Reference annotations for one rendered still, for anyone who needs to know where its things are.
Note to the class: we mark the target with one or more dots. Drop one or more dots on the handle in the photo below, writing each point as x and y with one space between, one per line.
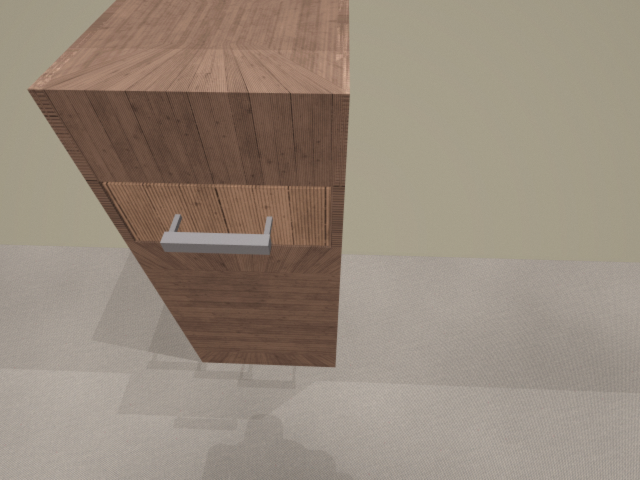
225 243

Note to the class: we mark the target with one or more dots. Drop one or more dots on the cabinet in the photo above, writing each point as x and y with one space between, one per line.
233 92

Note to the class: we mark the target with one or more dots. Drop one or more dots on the drawer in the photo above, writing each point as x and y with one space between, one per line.
301 214

